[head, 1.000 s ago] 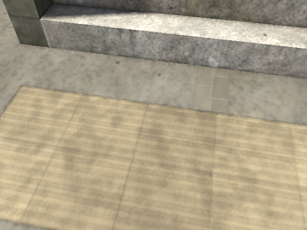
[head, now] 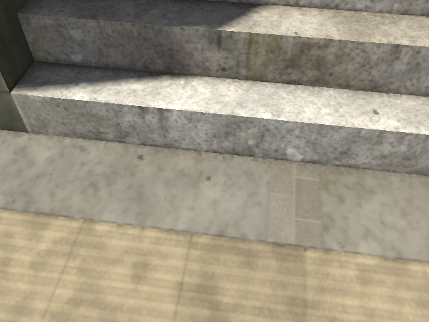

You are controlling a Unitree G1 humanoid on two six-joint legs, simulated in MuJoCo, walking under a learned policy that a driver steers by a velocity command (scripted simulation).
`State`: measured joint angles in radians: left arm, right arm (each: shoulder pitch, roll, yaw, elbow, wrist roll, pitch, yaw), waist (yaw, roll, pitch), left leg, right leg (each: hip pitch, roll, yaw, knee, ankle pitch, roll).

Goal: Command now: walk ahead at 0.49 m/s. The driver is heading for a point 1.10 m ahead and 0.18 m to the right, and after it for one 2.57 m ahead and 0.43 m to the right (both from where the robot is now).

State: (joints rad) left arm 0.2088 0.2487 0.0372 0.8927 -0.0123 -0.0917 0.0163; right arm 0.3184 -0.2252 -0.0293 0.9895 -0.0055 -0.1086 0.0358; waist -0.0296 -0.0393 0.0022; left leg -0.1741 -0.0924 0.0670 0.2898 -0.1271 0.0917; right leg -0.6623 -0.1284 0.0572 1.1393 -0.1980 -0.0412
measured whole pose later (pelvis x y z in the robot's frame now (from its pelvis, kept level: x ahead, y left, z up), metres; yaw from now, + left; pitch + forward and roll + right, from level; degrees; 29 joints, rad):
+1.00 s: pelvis +0.55 -0.01 -0.01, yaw -3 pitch +1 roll +0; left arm 0.32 0.26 0.05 0.97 -0.03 -0.08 0.01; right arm 0.15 -0.24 -0.05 0.90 0.00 -0.12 0.02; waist 0.01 -0.04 0.03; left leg -0.33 -0.01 0.10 0.46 -0.15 0.05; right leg -0.43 -0.05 0.05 1.18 -0.35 -0.05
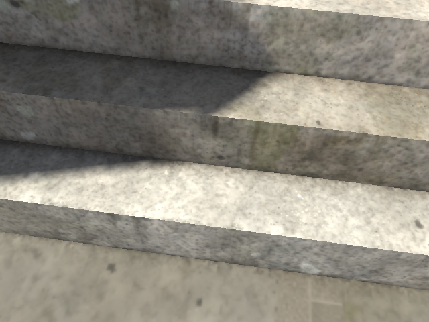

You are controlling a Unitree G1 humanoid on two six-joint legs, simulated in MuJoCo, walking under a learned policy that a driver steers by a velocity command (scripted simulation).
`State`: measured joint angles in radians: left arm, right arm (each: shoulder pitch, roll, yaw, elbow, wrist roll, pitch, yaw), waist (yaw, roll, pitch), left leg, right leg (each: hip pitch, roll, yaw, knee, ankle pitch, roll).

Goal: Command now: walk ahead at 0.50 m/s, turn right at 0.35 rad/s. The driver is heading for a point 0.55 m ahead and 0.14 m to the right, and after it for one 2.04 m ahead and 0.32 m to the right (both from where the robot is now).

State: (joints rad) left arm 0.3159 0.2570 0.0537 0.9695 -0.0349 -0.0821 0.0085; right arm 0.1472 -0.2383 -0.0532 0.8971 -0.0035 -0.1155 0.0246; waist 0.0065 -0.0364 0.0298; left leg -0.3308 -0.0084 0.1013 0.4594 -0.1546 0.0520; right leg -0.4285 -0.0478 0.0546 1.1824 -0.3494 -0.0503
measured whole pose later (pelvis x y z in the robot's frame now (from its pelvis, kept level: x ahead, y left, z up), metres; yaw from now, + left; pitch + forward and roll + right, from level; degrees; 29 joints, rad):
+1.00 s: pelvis +0.50 -0.09 +0.00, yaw -17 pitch +5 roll +1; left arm 0.37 0.21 0.01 0.97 -0.01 -0.03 0.06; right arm 0.08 -0.15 0.07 0.60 0.03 -0.07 -0.01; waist -0.01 -0.06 0.01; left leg -1.27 0.04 0.01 2.04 -0.77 -0.01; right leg 0.04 -0.01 0.01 0.25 -0.37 -0.01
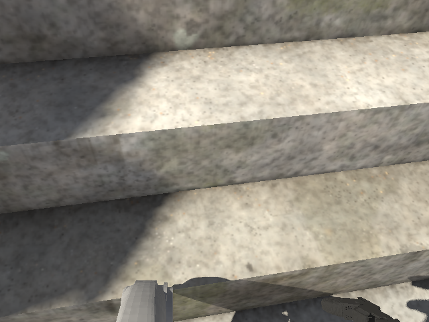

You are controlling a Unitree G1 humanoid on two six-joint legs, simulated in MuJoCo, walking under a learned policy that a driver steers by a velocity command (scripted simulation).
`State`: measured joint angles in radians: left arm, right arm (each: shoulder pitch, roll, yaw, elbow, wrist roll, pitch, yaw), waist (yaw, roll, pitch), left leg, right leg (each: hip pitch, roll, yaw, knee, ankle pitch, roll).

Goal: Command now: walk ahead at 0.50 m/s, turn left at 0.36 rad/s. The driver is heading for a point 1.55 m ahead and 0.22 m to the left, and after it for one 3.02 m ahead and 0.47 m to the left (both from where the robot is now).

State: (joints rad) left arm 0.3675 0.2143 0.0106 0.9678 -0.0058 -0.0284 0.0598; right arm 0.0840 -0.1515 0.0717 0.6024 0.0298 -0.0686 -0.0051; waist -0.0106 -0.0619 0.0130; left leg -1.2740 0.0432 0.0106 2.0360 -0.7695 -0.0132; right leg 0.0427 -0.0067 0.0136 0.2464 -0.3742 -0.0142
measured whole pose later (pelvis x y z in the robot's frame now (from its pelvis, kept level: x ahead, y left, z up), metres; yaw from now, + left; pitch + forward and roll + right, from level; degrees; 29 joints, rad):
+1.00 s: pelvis +0.39 +0.16 +0.42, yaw +9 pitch +3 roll +1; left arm 0.26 0.15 -0.01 0.80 0.04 0.06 0.07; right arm 0.11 -0.11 0.10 0.75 0.00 0.01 -0.01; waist 0.03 0.01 -0.08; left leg -0.69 0.00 0.00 1.11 -0.29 -0.03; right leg -0.49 0.05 0.13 0.76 -0.35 -0.07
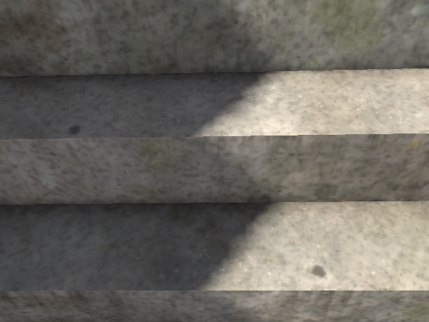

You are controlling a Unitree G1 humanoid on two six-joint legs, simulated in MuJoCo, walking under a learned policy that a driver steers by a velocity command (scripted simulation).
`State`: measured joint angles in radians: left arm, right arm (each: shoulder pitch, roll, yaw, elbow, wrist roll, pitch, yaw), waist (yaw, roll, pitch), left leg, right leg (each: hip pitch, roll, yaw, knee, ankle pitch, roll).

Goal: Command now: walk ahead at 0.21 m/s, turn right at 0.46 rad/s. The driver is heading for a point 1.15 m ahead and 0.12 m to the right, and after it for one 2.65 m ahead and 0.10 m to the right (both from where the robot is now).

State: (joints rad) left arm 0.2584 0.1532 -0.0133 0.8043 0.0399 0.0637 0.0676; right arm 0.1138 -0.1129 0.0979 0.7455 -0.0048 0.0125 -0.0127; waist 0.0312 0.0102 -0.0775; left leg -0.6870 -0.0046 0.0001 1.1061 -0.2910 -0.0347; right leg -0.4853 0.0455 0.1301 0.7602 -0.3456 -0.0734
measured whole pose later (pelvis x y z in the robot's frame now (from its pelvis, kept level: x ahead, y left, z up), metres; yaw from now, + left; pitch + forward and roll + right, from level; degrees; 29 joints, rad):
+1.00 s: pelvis +0.35 -0.10 +0.26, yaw -8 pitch +6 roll +3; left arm 0.40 0.14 -0.07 1.12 0.03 -0.02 0.02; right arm -0.09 -0.02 0.18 0.74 0.02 -0.02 0.04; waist 0.03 -0.01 -0.15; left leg -1.25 0.02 0.15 1.85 -0.22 0.15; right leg -0.07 -0.11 -0.29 0.15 -0.18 0.00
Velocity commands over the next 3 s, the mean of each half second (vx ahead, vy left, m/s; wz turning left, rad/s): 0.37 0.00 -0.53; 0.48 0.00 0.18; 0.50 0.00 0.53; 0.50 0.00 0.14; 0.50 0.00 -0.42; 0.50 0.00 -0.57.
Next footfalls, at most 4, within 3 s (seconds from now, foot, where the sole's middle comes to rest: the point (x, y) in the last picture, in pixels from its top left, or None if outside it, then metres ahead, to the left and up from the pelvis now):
0.06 left None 0.09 0.13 -0.75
0.50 right None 0.30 -0.19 -0.53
1.02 left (254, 270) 0.47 -0.03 -0.31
1.64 right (336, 104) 0.75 -0.21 -0.09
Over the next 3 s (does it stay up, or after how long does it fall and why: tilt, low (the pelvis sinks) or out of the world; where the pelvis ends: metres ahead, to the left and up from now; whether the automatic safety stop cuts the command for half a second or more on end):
stays up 1.09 0.01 1.01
